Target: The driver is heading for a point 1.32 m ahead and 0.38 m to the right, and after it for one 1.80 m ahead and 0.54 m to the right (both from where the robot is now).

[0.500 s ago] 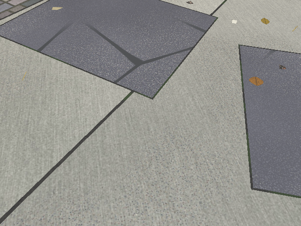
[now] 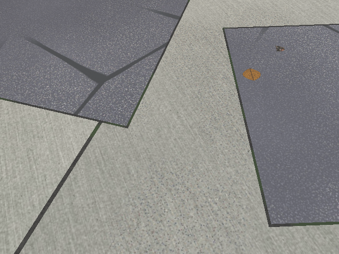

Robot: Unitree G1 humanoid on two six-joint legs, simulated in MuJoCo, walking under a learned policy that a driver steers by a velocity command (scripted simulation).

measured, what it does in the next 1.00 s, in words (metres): walks ahead, turning right: left foot, then right foot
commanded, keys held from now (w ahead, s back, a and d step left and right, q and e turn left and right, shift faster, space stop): w+e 0.38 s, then w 0.62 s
